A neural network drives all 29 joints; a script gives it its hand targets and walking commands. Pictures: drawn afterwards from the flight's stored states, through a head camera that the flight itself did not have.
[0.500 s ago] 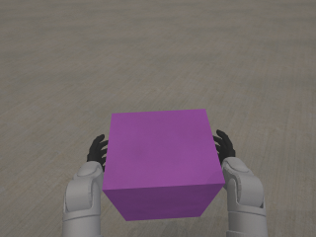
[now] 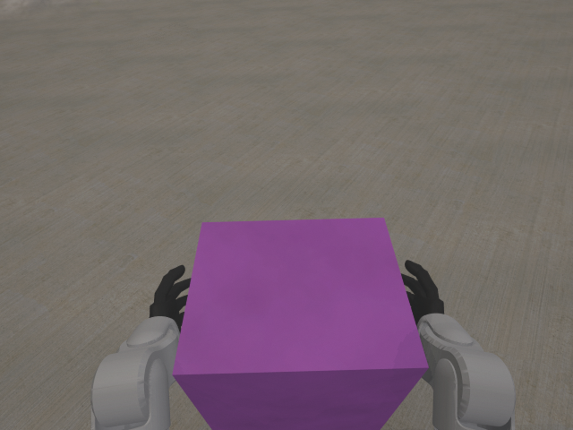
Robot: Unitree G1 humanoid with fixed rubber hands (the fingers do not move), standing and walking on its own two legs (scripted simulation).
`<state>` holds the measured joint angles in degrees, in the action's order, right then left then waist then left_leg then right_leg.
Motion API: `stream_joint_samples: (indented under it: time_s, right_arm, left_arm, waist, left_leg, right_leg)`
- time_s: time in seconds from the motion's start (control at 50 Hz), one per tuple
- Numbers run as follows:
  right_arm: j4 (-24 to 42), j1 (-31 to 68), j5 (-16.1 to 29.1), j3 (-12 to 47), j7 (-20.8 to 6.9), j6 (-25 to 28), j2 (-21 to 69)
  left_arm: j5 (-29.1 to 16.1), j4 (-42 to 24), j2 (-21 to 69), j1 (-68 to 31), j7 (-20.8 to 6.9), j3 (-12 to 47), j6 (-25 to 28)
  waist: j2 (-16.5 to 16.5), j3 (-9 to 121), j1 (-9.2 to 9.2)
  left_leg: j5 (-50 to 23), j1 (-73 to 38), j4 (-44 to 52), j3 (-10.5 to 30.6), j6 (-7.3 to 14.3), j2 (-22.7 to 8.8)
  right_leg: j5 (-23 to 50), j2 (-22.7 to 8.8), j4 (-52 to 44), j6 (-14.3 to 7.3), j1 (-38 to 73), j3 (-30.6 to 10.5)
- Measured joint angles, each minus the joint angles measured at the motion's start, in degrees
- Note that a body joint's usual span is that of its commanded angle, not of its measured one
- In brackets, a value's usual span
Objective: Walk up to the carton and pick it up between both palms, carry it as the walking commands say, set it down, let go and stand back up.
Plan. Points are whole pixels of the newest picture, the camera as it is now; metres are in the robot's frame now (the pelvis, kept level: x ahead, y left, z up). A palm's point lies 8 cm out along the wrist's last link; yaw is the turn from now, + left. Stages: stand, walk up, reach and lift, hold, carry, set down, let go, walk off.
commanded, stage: carry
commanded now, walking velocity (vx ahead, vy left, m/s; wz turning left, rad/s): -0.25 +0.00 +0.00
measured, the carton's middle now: (295, 341) +0.25 +0.00 +0.03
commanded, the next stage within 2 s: none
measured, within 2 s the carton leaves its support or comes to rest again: neither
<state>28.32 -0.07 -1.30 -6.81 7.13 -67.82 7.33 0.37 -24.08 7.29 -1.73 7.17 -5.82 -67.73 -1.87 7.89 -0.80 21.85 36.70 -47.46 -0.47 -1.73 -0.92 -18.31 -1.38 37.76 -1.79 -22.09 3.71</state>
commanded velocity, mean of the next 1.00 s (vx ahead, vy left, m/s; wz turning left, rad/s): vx -0.04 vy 0.00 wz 0.00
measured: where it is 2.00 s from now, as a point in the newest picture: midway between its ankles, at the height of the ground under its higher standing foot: outside the picture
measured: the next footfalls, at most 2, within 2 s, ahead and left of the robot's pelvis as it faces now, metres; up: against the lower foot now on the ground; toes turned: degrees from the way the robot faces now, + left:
left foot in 0.28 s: -0.08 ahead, +0.12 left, +0.00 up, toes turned -9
right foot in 0.54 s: -0.09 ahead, -0.13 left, +0.00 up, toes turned +4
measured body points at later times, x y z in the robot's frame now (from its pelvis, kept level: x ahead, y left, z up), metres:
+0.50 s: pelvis -0.14 +0.00 +0.01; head -0.17 +0.01 +0.46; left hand +0.09 +0.19 +0.09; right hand +0.12 -0.13 +0.10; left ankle -0.12 +0.12 -0.72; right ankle -0.12 -0.13 -0.71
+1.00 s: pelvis -0.21 -0.01 +0.00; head -0.24 -0.01 +0.45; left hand +0.04 +0.15 +0.08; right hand +0.04 -0.17 +0.09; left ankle -0.13 +0.12 -0.72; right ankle -0.14 -0.14 -0.72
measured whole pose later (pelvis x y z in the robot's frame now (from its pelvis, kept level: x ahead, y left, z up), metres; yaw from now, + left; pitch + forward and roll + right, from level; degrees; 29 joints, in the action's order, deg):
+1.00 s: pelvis -0.21 -0.01 +0.00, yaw +0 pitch +2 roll +0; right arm 25.2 2.4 -0.3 -6.6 7.3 -67.8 7.3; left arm 1.2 -24.9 7.3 -0.3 7.2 -6.6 -67.5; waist -0.5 7.0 0.3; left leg 9.0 25.4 -31.6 -4.8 -1.0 -4.7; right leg -11.1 -3.6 32.2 0.1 -24.7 5.7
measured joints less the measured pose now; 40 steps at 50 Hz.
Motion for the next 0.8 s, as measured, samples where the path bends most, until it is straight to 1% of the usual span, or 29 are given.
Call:
stream_joint_samples:
  time_s: [0.04, 0.06, 0.08, 0.12, 0.16, 0.2, 0.22, 0.26, 0.28, 0.3, 0.34, 0.38, 0.42, 0.48, 0.52, 0.54, 0.58, 0.6, 0.66, 0.72, 0.8]
  right_arm:
    - [-0.22, -0.51, 0.12, -0.15, 0.0, -0.62, 0.02]
    - [-0.28, -0.37, 0.25, -0.02, 0.0, -0.82, 0.01]
    - [-0.21, -0.06, 0.39, 0.14, 0.0, -0.88, -0.02]
    - [0.32, 0.85, 0.7, 0.24, 0.01, -0.73, -0.07]
    - [0.96, 1.69, 1.02, 0.03, 0.02, -0.36, -0.1]
    - [1.3, 2.2, 1.19, -0.2, 0.03, -0.04, -0.1]
    - [1.18, 2.32, 1.23, -0.25, 0.04, 0.04, -0.11]
    - [0.59, 2.49, 1.28, -0.3, 0.04, -0.18, -0.1]
    - [-0.05, 2.49, 1.29, -0.21, 0.04, -0.2, -0.06]
    - [-1.59, 2.05, 1.17, 0.34, 0.13, 0.24, -0.02]
    - [-4.23, 0.66, 0.8, 1.47, 0.2, 0.29, 0.0]
    - [-4.8, -0.79, 0.77, 2.27, 0.19, 0.21, 0.07]
    - [-3.74, -1.76, 0.92, 2.52, 0.19, 0.71, 0.16]
    - [-1.27, -1.61, 1.09, 2.23, 0.17, 1.6, 0.15]
    - [-0.35, -1.02, 1.1, 1.92, 0.15, 2.13, 0.1]
    - [-0.46, -0.64, 1.06, 1.58, 0.13, 2.38, 0.04]
    - [-0.95, -0.49, 0.97, 0.37, 0.1, 2.16, -0.01]
    - [-1.03, -0.9, 0.86, -0.02, 0.09, 2.01, 0.01]
    - [-1.15, -1.81, 0.4, -0.53, 0.12, 1.15, 0.1]
    - [-1.47, -1.18, 0.18, -0.66, 0.19, -0.09, 0.05]
    - [-2.4, 0.54, 0.2, -0.42, 0.21, -0.81, -0.06]
  left_arm:
    - [0.24, 0.23, 0.04, 1.14, 0.02, 0.5, -0.06]
    - [0.33, -0.27, 0.08, 1.77, 0.03, 0.52, -0.01]
    - [0.37, -0.94, 0.11, 2.2, 0.03, 0.44, 0.1]
    - [0.37, -2.28, 0.11, 2.17, 0.04, 0.27, 0.4]
    - [0.39, -3.17, 0.07, 1.33, 0.04, 0.18, 0.56]
    - [0.38, -3.47, 0.03, 0.57, 0.05, 0.1, 0.65]
    - [0.4, -3.41, 0.03, 0.43, 0.05, 0.06, 0.66]
    - [0.56, -3.17, 0.03, 0.77, 0.06, 0.09, 0.57]
    - [0.66, -2.89, -0.01, 1.0, 0.07, -0.01, 0.53]
    - [0.63, -2.07, -0.02, 1.51, 0.07, -0.52, 0.43]
    - [0.73, -0.86, 0.13, 3.64, 0.08, -1.13, -0.09]
    - [0.86, -1.31, 0.32, 5.4, 0.08, -1.29, -0.69]
    - [0.74, -2.31, 0.34, 5.59, 0.07, -1.18, -0.86]
    - [0.25, -3.65, 0.17, 4.1, 0.08, -0.86, -0.28]
    - [0.03, -3.9, 0.03, 2.6, 0.09, -0.85, -0.01]
    - [-0.03, -3.28, 0.02, 1.9, 0.09, -0.79, 0.32]
    - [0.19, -0.92, 0.0, 0.65, 0.11, -0.13, 0.71]
    - [0.28, 0.1, -0.01, 0.13, 0.1, 0.14, 0.5]
    - [0.25, 2.04, -0.02, 0.04, 0.09, 0.68, 0.19]
    - [0.22, 2.56, 0.01, 0.84, 0.05, 0.77, 0.46]
    - [0.36, 1.99, 0.04, 1.44, 0.02, 0.23, 0.65]
  waist:
    - [1.49, -0.14, 0.76]
    - [1.88, -0.26, 1.05]
    - [2.06, -0.37, 1.31]
    - [1.83, -0.69, 1.89]
    - [1.51, -0.79, 2.36]
    - [1.67, -0.55, 2.41]
    - [1.95, -0.38, 2.34]
    - [2.05, 0.09, 2.37]
    - [2.19, 0.47, 2.54]
    - [3.34, 0.65, 2.43]
    - [3.54, 0.96, 1.12]
    - [3.04, 0.98, 0.0]
    - [3.05, 0.95, -0.73]
    - [2.87, 1.55, -1.56]
    - [2.69, 2.32, -1.82]
    - [2.03, 2.68, -1.92]
    - [-0.66, 2.6, -0.95]
    - [-1.12, 2.6, -0.33]
    - [-1.45, 2.71, 1.05]
    - [-1.67, 2.21, 2.31]
    - [-0.5, 1.04, 2.79]
  left_leg:
    - [2.12, 1.25, -11.45, -0.41, 0.06, 1.15]
    - [1.79, 0.93, -14.86, -0.53, 0.15, 1.38]
    - [1.32, 0.17, -16.68, -0.63, 0.2, 1.4]
    - [1.31, -2.22, -16.76, -0.9, 0.06, 0.98]
    - [2.51, -5.46, -13.05, -1.71, -0.04, 0.44]
    - [3.87, -9.43, -6.67, -2.93, 0.11, 0.34]
    - [3.72, -11.86, -2.13, -3.63, 0.25, 0.41]
    - [-0.06, -17.72, 10.03, -4.7, 0.51, 0.2]
    - [0.15, -19.24, 13.99, -4.57, 0.98, 0.15]
    - [-0.32, -18.67, 14.18, -4.58, 1.58, 0.79]
    - [-2.56, -18.29, 14.23, -4.6, 2.17, 0.06]
    - [-4.4, -18.42, 15.09, -4.55, 2.09, -1.27]
    - [-5.78, -17.94, 15.78, -4.3, 1.86, -1.83]
    - [-7.18, -15.88, 15.75, -4.58, 1.56, -2.31]
    - [-7.72, -14.42, 15.29, -5.27, 1.27, -2.52]
    - [-7.91, -13.72, 14.95, -5.51, 1.08, -3.0]
    - [-9.57, -13.62, 15.34, -4.59, 0.83, -4.25]
    - [-9.9, -13.84, 15.74, -4.38, 0.62, -4.18]
    - [-10.75, -14.42, 16.72, -4.85, 0.13, -4.06]
    - [-11.25, -14.02, 16.53, -4.99, -0.02, -4.33]
    - [-9.94, -12.99, 16.23, -4.93, -0.04, -4.15]
  right_leg:
    - [1.06, -1.47, -1.53, 0.08, 0.46, -0.18]
    - [1.87, -1.89, -2.25, 0.11, 0.41, -0.45]
    - [2.7, -2.13, -2.75, 0.16, 0.06, -0.7]
    - [4.17, -2.29, -3.22, 0.15, -1.06, -0.63]
    - [5.32, -2.5, -3.16, 0.17, -2.66, -0.02]
    - [6.34, -2.93, -2.84, 0.29, -4.58, 0.59]
    - [6.88, -3.16, -2.7, 0.43, -5.49, 0.84]
    - [7.83, -3.27, -2.22, 0.76, -7.15, 1.77]
    - [8.08, -3.46, -1.54, 0.89, -8.16, 2.37]
    - [5.59, -3.8, -0.71, 1.45, -8.81, 1.67]
    - [-2.63, -2.62, 3.87, 2.52, -9.61, 0.64]
    - [-3.9, -1.72, 8.66, 3.02, -9.49, 0.42]
    - [-2.65, -1.56, 9.8, 2.99, -8.02, -0.36]
    - [-1.72, -1.92, 4.69, 2.98, -4.07, -0.71]
    - [1.2, -2.26, -3.52, 2.9, 0.26, -0.49]
    - [2.85, -1.97, -6.34, 3.02, 1.29, -0.46]
    - [4.75, -0.68, -7.93, 2.82, 1.94, 0.43]
    - [5.0, -0.74, -7.78, 2.65, 1.99, 0.69]
    - [4.94, -1.14, -6.47, 2.22, 1.43, 0.62]
    - [5.63, -1.1, -5.87, 1.85, 0.66, 0.76]
    - [6.83, -1.43, -5.77, 1.48, -0.74, 0.97]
